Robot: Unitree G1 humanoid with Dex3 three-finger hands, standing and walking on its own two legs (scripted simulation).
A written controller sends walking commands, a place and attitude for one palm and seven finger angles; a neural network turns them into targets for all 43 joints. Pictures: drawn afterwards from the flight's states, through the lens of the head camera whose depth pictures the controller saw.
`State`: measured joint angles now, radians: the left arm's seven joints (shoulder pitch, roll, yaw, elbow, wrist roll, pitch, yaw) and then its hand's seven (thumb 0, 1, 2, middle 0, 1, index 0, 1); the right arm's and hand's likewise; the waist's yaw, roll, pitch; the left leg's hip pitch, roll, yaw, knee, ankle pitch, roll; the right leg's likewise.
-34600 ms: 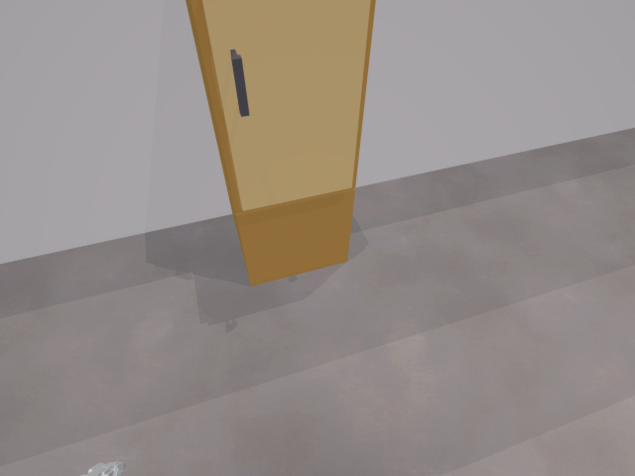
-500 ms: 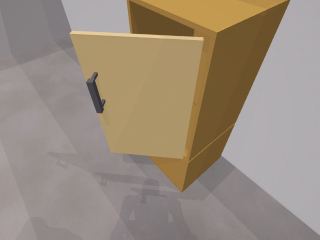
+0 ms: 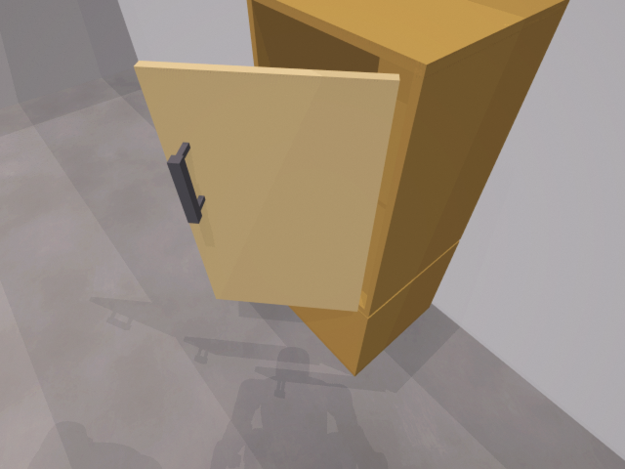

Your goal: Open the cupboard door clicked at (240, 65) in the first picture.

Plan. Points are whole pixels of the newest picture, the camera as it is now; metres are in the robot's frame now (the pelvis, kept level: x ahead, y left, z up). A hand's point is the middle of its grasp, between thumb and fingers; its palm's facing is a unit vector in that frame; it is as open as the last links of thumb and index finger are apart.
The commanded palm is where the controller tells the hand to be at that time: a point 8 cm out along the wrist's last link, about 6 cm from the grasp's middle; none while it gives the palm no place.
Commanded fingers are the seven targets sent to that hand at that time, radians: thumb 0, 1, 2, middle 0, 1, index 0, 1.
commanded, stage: look again from close up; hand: left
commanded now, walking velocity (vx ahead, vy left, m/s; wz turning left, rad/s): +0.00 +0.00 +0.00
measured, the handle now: (189, 183) +0.52 +0.24 +0.06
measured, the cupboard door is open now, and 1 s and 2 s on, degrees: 43 43 43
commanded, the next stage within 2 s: raise the hand with hooked fingers in 0.14 s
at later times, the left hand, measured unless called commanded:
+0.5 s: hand (164, 408) +0.19 +0.19 +0.00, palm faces +0.09 -1.00 -0.02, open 7.8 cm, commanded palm +0.11 +0.25 -0.05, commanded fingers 0.00 0.57 0.76 -0.22 -0.51 -0.22 -0.51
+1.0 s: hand (120, 423) +0.17 +0.24 -0.01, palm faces -0.05 -1.00 -0.04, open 10.6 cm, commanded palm +0.14 +0.30 +0.00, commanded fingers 0.00 -0.01 0.51 -0.27 -0.88 -0.27 -0.88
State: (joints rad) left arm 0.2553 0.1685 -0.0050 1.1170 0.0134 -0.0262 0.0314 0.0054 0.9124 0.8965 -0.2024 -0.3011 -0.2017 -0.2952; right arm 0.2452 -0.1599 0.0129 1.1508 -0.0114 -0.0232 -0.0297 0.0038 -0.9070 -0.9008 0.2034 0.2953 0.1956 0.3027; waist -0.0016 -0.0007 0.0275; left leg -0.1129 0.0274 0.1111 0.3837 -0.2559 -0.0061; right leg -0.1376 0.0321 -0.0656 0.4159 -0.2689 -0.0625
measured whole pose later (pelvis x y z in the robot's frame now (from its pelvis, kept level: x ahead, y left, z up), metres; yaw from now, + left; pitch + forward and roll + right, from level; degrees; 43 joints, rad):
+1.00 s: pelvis -0.06 +0.03 -0.06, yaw +2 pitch +10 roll -3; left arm 0.27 0.30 0.22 0.07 -0.31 -0.28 -0.38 0.01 0.22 0.60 -0.25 -0.74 -0.25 -0.74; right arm 0.27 -0.20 0.08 0.57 0.04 -0.23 -0.05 0.01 -0.90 -0.90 0.21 0.30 0.20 0.30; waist -0.02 0.03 -0.09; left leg -0.72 0.02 0.02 0.99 -0.45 0.04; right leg -0.68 0.00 -0.12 0.92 -0.42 -0.03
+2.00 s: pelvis -0.03 +0.03 -0.02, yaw +2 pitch +5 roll -1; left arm -0.11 0.47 0.44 0.43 -0.36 -0.14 -0.58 -0.01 -0.49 0.30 -0.30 -1.20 -0.30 -1.20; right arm 0.29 -0.30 0.06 0.59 0.06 -0.22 -0.09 0.01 -0.90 -0.90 0.21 0.30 0.20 0.30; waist 0.00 0.03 -0.05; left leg -0.43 0.01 0.05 0.71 -0.36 0.04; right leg -0.41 0.00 -0.09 0.66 -0.33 -0.02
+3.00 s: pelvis -0.04 +0.03 -0.03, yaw +1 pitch +8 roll -1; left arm -0.41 0.52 0.45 0.77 -0.28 -0.21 -0.56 -0.01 -0.49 0.30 -0.30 -1.20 -0.30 -1.20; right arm 0.34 -0.31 0.05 0.60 0.05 -0.15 -0.08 0.01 -0.90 -0.90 0.21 0.30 0.20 0.30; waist -0.05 0.02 -0.05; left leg -0.52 0.01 0.06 0.73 -0.36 0.04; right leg -0.50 0.01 -0.08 0.69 -0.33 -0.03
